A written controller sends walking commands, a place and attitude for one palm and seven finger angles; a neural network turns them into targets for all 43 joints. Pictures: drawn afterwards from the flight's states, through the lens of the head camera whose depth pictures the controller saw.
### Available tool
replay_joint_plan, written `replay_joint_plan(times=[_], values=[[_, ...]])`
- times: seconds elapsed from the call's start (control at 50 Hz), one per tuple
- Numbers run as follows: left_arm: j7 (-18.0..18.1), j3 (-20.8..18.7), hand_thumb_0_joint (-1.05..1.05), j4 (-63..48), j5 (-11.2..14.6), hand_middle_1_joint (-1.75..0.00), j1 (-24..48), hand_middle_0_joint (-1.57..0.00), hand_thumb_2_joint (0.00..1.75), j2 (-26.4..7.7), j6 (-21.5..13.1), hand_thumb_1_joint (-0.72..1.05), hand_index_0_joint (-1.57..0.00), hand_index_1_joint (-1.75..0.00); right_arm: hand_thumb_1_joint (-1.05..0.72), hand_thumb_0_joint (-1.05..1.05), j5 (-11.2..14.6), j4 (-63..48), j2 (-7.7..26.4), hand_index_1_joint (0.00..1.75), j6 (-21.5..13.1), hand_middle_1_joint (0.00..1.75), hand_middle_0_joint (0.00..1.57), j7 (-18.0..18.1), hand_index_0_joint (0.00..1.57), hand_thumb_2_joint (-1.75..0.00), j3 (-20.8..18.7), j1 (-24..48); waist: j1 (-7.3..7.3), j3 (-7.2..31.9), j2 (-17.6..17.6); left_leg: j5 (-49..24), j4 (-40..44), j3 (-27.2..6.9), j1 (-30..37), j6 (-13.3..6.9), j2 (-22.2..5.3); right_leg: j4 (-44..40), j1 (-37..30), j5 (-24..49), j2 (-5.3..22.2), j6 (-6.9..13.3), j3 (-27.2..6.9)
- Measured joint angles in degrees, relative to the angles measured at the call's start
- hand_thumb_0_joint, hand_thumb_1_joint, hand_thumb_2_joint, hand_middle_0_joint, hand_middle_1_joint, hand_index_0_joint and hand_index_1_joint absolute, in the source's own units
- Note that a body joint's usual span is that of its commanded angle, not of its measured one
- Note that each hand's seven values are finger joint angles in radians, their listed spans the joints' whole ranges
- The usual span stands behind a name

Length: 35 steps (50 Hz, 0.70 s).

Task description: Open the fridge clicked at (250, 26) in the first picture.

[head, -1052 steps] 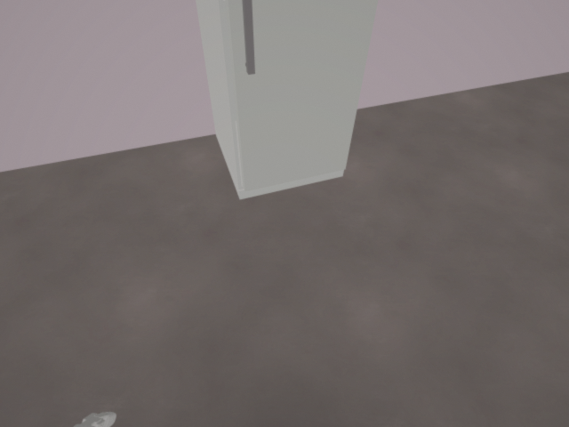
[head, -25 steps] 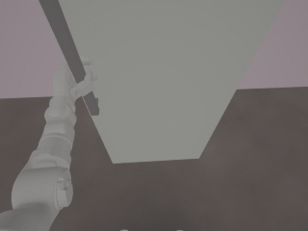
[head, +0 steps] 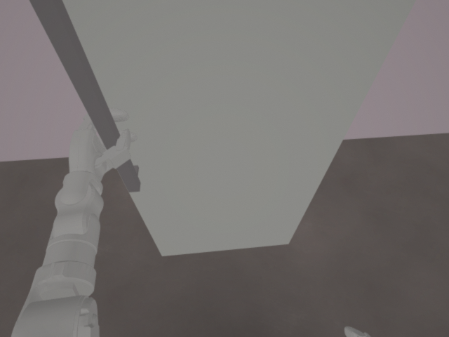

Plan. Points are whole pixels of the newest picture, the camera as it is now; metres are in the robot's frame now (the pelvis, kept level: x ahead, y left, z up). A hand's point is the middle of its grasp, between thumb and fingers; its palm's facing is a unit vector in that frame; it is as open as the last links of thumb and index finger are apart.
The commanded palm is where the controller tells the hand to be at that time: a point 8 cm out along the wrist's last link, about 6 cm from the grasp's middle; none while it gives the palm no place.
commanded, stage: pull the door a little, standing still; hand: left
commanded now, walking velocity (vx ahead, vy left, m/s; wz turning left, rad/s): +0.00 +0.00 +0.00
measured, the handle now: (100, 100) +0.47 +0.20 +0.18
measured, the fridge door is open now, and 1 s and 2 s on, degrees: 0 24 65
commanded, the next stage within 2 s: walk backward, drawing the door open in 0.42 s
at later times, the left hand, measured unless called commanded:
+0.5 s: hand (123, 173) +0.37 +0.16 +0.11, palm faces +0.03 -1.00 +0.01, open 5.9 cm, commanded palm +0.30 +0.21 +0.11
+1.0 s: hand (149, 253) +0.23 +0.10 +0.10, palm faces +0.15 -0.97 -0.18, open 6.4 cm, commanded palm +0.19 +0.15 +0.10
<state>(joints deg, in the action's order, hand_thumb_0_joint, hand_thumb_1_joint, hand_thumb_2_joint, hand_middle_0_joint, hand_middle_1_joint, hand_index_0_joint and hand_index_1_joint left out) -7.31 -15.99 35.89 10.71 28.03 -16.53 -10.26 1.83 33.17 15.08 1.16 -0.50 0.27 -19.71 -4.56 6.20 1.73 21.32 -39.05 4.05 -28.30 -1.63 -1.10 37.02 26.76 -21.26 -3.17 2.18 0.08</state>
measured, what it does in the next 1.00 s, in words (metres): shifts its weight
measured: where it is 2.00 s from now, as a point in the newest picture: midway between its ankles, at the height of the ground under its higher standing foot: outside the picture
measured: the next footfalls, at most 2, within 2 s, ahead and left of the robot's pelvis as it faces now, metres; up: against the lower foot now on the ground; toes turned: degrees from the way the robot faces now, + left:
left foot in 1.22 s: -0.07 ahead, +0.05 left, +0.00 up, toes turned +20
right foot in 1.48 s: -0.02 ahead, -0.34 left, +0.00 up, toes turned +27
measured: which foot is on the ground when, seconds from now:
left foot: down 0.00-0.98, up 1.00-1.00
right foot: down 0.00-1.00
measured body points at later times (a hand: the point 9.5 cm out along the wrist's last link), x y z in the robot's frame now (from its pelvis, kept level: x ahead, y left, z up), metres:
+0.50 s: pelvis +0.02 +0.01 +0.01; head +0.05 +0.00 +0.46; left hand +0.36 +0.22 +0.11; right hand +0.12 -0.23 -0.10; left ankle -0.03 +0.11 -0.71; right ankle -0.04 -0.09 -0.71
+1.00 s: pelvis -0.04 -0.04 +0.01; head -0.04 -0.09 +0.46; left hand +0.22 +0.15 +0.12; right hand +0.14 -0.23 -0.10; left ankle -0.04 +0.11 -0.72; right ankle +0.00 -0.08 -0.72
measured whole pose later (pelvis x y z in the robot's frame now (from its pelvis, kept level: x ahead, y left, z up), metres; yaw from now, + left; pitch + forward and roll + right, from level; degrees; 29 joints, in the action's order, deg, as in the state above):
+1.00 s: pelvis -0.04 -0.04 +0.01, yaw +5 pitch +0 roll +1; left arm 4.3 0.1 -1.4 3.0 -6.7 -6.8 -2.3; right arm -0.8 33.0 10.5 2.7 3.8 2.0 -10.5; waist -1.7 0.8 5.6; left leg 15.3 -30.9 -4.8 -16.0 0.6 0.8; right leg 29.7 17.8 -12.6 -2.9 6.2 6.8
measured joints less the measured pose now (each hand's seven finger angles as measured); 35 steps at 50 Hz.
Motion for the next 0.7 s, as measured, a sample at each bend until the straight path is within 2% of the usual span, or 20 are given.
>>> replay_joint_plan(times=[0.14, 0.3, 0.44, 0.54, 0.6, 0.66, 0.7], values=[[0.4, 2.0, 0.02, -0.3, -0.7, -1.4, 1.4, -0.37, 0.79, 1.6, 0.7, 0.73, -0.38, -1.4, -0.91, 0.01, -0.2, 1.0, -0.1, 0.3, 0.3, 0.3, 0.2, 0.5, 0.2, -0.9, -0.3, 1.2, 1.2, -0.2, 0.1, 1.0, -0.4, -1.7, 0.0, 0.0, 0.6, 0.0, -0.6, -0.8, 0.4, -0.2, 1.3], [2.7, 2.2, 0.03, -3.4, -0.3, -1.4, -2.1, -0.33, 0.8, 2.6, 2.2, 0.74, -0.37, -1.4, -0.91, 0.01, -0.4, 0.5, -0.8, 0.3, 0.2, 0.3, 0.2, -0.2, 0.2, -0.9, -0.2, 1.4, 1.28, 0.5, 0.6, -0.7, 0.1, -1.4, 0.9, -0.1, 0.9, -0.1, -1.0, 1.0, 0.5, -0.4, 0.5], [2.5, 3.4, 0.02, -15.2, 0.9, -1.4, -13.1, -0.34, 0.76, 4.0, 2.4, 0.72, -0.33, -1.4, -0.91, 0.01, -0.1, -0.5, -1.1, 0.3, 0.0, 0.3, 0.2, -0.5, 0.2, -0.9, -0.2, 0.9, 1.75, 0.7, 0.9, 1.1, 1.1, -0.6, 3.9, -0.2, 0.8, -1.0, -3.4, -0.5, 0.4, -0.6, -0.6], [2.3, 6.8, 0.03, -29.2, 1.5, -1.4, -27.3, -0.33, 0.72, 6.7, 5.4, 0.69, -0.36, -1.4, -0.91, 0.01, 0.1, -1.7, -1.6, 0.3, -0.1, 0.3, 0.2, -0.6, 0.2, -0.9, 0.0, 1.3, 3.61, 0.2, 1.0, -4.1, 2.0, -0.6, 7.4, -0.1, 1.0, -1.5, -6.2, 4.9, 1.0, -0.7, 0.5], [3.5, 11.1, 0.02, -33.4, -2.8, -1.4, -31.4, -0.36, 0.72, 4.8, 4.0, 0.62, -0.38, -1.4, -0.91, 0.01, 0.0, -2.0, -1.5, 0.3, -0.8, 0.3, 0.2, 2.1, 0.2, -0.9, 1.1, 2.7, 4.19, -1.0, 0.8, -2.7, 4.7, -1.8, 11.3, -0.4, 1.7, -5.4, -10.9, 3.2, 1.5, -1.3, 1.3], [6.5, 13.9, 0.0, -36.2, -4.7, -1.4, -32.1, -0.4, 0.73, 4.8, 3.5, 0.59, -0.38, -1.4, -0.91, 0.01, -0.9, -1.7, -1.2, 0.3, -0.2, 0.3, 0.2, 3.6, 0.2, -0.9, 1.2, 6.7, 4.28, -2.6, 1.0, 0.6, 7.3, -2.9, 12.9, -0.5, 2.4, -6.0, -11.8, 0.0, 2.0, -1.1, 2.2], [8.4, 14.5, -0.01, -36.8, -5.8, -1.4, -31.9, -0.42, 0.74, 6.0, 3.9, 0.59, -0.38, -1.4, -0.91, 0.01, -1.6, -1.6, -1.3, 0.3, 0.5, 0.3, 0.2, 3.6, 0.2, -0.9, 0.8, 9.7, 4.12, -4.8, 1.1, -1.7, 7.5, -2.8, 13.4, -0.7, 3.3, -2.5, -10.6, 1.3, 3.0, -1.2, 2.2]])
